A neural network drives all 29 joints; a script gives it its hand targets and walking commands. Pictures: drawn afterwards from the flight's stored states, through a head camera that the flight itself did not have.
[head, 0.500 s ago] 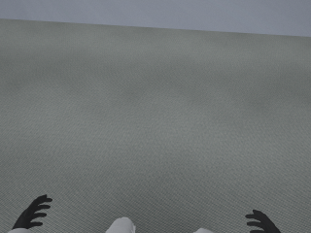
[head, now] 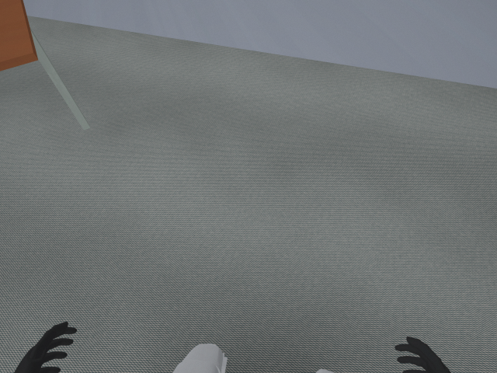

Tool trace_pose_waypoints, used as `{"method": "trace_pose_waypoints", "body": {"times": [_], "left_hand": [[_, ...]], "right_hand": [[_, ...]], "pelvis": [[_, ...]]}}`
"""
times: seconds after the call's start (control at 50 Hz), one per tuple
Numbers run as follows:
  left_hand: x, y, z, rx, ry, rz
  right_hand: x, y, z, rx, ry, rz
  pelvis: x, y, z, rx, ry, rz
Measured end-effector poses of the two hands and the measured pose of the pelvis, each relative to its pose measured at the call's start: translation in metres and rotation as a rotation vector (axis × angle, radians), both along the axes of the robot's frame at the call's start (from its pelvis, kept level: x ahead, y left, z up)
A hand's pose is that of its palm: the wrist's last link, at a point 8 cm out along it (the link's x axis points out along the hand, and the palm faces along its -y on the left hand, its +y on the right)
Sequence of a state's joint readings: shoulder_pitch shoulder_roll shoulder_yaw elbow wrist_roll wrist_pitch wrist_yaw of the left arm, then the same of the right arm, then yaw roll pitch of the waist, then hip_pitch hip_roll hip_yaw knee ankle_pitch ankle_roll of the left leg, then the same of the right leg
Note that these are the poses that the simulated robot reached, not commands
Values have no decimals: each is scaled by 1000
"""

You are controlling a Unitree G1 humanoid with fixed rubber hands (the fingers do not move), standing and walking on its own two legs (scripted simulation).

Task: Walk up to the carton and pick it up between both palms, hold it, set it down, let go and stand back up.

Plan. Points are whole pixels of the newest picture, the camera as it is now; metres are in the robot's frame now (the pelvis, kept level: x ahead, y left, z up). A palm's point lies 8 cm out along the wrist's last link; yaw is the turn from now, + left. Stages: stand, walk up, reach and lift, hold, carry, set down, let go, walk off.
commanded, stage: walk up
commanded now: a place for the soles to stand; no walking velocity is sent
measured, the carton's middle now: out of the picture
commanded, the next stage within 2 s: none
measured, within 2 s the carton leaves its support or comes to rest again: neither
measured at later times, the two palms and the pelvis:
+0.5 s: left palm out of the picture +0.12 +0.44 -0.06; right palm (358, 302) +0.25 -0.18 -0.10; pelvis +0.08 +0.10 -0.01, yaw +11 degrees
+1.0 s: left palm out of the picture +0.17 +0.59 -0.08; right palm (271, 233) +0.37 -0.02 -0.08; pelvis +0.16 +0.23 -0.02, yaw +19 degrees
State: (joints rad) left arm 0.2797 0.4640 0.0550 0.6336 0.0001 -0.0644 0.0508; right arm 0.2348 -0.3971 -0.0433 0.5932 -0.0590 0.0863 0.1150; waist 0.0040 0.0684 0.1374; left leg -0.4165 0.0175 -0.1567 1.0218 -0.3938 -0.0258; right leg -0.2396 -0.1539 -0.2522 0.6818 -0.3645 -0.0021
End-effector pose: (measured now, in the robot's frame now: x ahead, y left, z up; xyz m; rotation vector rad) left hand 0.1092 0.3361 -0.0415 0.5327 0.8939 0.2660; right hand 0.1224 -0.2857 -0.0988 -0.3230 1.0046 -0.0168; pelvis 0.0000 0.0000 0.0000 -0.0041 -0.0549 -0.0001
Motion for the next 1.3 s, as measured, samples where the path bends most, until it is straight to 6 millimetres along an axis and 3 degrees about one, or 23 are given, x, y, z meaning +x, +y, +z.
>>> {"method": "trace_pose_waypoints", "body": {"times": [0.1,0.22,0.32,0.38,0.5,0.6,0.68,0.8,0.86,0.96,1.08,1.18,1.3], "left_hand": [[-11,35,-6,-6,12,61],[-7,88,-34,-37,30,103],[15,94,-36,-83,1,79],[23,97,-34,-81,-10,75],[15,106,-22,-41,-4,152],[0,131,-2,-3,13,229],[-9,157,1,6,14,281],[-7,214,-25,-11,15,325],[5,235,-39,-30,16,320],[45,248,-37,-57,-30,280],[72,251,-30,-35,-50,267],[60,257,-13,-12,-39,360],[41,283,7,17,11,438]], "right_hand": [[35,38,1,6,-17,63],[68,84,-1,-33,-42,106],[83,88,17,-101,-45,90],[92,88,16,-110,-39,88],[125,109,3,-69,-21,136],[160,147,4,-25,-29,212],[187,184,4,-5,-38,269],[222,245,0,-25,-73,329],[232,261,1,-43,-100,312],[247,263,18,-98,-120,260],[268,267,6,-87,-100,250],[302,300,3,-44,-89,313],[334,354,2,17,-81,388]], "pelvis": [[15,30,-3,-14,-5,43],[35,74,-20,-14,-17,102],[48,86,-12,-32,-8,133],[56,90,-13,-21,-1,147],[75,97,-11,-2,3,184],[92,118,-1,13,2,222],[105,143,-1,5,-9,242],[124,195,-19,-29,-17,289],[134,215,-27,-11,-40,311],[152,228,-20,-15,-43,324],[174,232,-22,7,-26,343],[193,246,-12,23,-26,364],[214,279,-1,34,-22,390]]}}
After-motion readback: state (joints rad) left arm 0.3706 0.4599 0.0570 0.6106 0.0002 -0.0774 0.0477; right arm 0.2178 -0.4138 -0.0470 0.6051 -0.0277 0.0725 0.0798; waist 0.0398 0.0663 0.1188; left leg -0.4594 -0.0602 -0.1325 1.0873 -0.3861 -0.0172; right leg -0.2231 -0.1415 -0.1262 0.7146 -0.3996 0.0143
